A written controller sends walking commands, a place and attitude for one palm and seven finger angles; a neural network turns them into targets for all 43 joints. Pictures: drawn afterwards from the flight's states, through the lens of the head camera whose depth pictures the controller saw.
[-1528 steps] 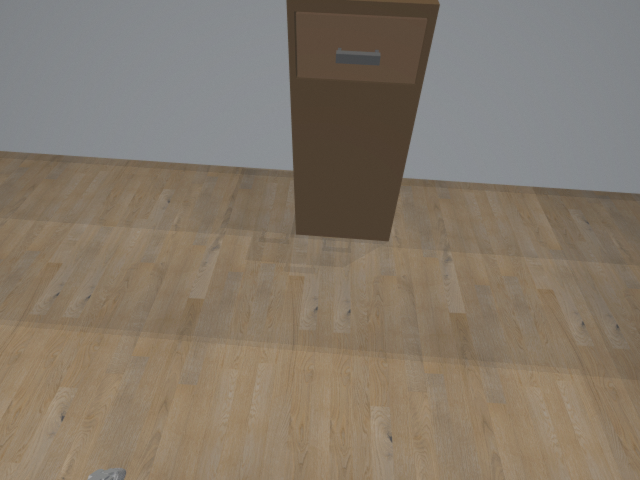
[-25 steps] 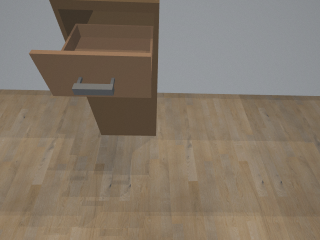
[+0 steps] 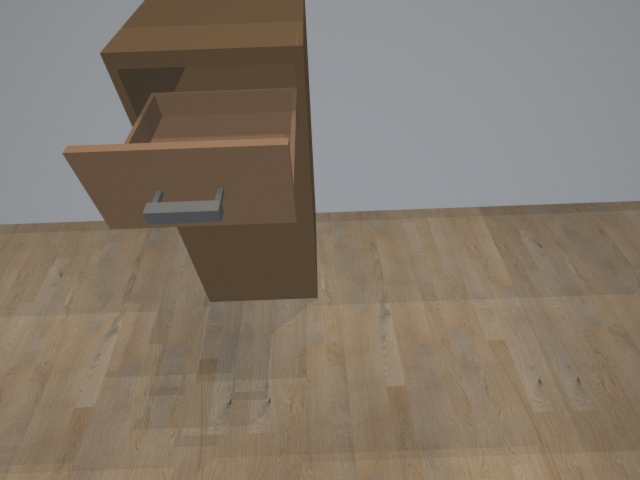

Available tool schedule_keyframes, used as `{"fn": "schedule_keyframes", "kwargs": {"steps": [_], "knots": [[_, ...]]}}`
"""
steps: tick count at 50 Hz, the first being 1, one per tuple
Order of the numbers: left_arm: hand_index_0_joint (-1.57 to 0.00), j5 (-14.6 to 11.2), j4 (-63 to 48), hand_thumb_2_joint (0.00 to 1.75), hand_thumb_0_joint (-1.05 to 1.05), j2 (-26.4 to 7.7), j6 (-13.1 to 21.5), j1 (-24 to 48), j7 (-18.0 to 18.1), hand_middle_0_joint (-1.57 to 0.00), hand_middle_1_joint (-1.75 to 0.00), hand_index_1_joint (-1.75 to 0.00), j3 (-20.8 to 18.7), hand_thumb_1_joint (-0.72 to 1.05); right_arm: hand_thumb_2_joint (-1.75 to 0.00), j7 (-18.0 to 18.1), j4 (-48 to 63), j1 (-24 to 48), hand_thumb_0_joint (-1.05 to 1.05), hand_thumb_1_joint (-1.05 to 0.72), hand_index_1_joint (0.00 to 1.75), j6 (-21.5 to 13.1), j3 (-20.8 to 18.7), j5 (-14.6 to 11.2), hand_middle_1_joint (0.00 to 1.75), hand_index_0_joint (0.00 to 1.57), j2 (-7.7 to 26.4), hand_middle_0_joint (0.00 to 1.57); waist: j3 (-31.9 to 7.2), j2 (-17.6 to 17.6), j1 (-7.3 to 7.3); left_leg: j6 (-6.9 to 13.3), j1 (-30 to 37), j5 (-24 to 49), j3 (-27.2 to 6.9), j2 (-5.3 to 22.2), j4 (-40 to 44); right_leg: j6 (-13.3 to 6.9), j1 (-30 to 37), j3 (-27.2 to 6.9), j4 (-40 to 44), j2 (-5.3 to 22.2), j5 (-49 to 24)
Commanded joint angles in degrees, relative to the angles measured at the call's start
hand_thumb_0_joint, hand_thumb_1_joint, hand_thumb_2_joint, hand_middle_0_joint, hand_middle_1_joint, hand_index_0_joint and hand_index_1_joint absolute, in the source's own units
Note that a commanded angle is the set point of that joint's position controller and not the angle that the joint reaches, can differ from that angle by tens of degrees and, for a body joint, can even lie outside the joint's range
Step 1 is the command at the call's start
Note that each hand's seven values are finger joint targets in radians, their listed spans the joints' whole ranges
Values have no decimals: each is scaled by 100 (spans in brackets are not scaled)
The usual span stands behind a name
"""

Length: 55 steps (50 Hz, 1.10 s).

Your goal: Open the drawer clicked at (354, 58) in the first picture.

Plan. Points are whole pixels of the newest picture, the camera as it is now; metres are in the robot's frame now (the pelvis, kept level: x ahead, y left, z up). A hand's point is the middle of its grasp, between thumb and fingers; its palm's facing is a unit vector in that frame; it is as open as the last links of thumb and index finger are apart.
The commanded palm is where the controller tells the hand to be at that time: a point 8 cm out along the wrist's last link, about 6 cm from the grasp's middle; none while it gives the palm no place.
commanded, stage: let the arm hang, fingers relaxed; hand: left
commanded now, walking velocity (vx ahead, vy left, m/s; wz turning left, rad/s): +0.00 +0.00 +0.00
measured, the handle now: (187, 203) +0.53 +0.26 +0.03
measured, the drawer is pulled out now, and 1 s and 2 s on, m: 0.29 0.29 0.29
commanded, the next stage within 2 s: look to check the result in 0.18 s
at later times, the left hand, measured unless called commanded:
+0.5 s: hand out of the picture +0.07 +0.22 -0.16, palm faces +0.00 -0.95 -0.33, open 7.4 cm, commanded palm none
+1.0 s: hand out of the picture +0.13 +0.23 -0.15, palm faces -0.01 -0.94 -0.35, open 7.4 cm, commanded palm none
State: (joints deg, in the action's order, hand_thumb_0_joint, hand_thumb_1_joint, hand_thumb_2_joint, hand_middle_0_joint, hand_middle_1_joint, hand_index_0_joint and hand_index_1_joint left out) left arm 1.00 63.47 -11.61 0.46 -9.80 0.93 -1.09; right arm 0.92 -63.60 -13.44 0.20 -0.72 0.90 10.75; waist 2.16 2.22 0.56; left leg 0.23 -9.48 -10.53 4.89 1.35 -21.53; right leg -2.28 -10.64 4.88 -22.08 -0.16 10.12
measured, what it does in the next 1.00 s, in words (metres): stands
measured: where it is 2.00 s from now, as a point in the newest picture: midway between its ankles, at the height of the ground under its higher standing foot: outside the picture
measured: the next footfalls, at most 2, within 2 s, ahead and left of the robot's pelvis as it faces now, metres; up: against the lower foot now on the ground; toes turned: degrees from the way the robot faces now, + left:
none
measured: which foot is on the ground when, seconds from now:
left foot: down 0.00-1.00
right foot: down 0.00-1.00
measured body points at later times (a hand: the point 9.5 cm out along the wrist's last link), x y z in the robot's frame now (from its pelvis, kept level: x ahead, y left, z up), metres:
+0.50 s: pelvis +0.02 -0.01 +0.00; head +0.05 -0.03 +0.45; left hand +0.07 +0.27 -0.13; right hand +0.07 -0.28 -0.15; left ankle +0.01 +0.12 -0.74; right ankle +0.02 -0.09 -0.74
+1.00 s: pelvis +0.04 -0.02 +0.00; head +0.06 -0.03 +0.45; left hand +0.13 +0.27 -0.12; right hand +0.11 -0.31 -0.14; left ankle +0.01 +0.12 -0.74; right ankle +0.02 -0.09 -0.74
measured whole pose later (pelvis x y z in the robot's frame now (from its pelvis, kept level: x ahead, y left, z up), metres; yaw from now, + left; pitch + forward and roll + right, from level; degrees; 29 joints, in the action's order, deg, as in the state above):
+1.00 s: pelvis +0.04 -0.02 +0.00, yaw +0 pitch -1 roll +0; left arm 0.9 64.4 -17.6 1.4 -4.1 0.4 -1.4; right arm 0.7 -63.5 -6.3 0.3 -0.8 0.7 18.8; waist 3.4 1.8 0.7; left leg -1.6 -4.2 -10.6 4.5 2.6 -15.9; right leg -3.4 -5.3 5.2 -16.4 -2.0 10.4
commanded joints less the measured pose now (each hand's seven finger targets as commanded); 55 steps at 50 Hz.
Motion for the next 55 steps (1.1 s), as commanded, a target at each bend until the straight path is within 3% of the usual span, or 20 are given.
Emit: {"fn": "schedule_keyframes", "kwargs": {"steps": [1, 22, 37, 42, 55], "knots": [[-20, -11, -198, 90, 0, -980, 61, -154, 79, -20, -30, -30, -192, 90, -90, 38, 173, -188, 0, -90, 30, -66, -149, 13, 30, 20, 869, 20, 154, -123, -15, 136, -92, 147, -688, 577, 523, -89, -3, -785, 586, 673, 5], [-20, -19, -124, 90, 0, -1455, 149, 250, 61, -20, -30, -30, -235, 90, -90, 36, 235, 376, 0, -90, 30, -64, -180, -4, 30, 20, 1418, 20, -357, -174, 16, 93, 525, 735, -654, 657, 539, -94, 444, -814, 731, 781, -990], [-20, -16, -175, 90, 0, -1744, 171, 518, 57, -20, -30, -30, -258, 90, -90, 17, 291, 682, 0, -90, 30, -53, -187, -8, 30, 20, 1719, 20, -332, -279, 19, 73, 639, 809, -630, 680, 606, -42, 532, -866, 828, 803, -1262], [-20, -18, -205, 90, 0, -1789, 183, 580, 61, -20, -30, -30, -265, 90, -90, 22, 319, 716, 0, -90, 30, -75, -185, -8, 30, 20, 1773, 20, -500, -234, 16, 67, 711, 1069, -635, 702, 595, -50, 695, -840, 754, 813, -1602], [-20, -28, -259, 90, 0, -1844, 177, 684, 58, -20, -30, -30, -246, 90, -90, 24, 335, 751, 0, -90, 30, -75, -184, -9, 30, 20, 1879, 20, -448, -146, 25, 39, 756, 1163, -612, 718, 631, -42, 731, -837, 782, 836, -1739]]}}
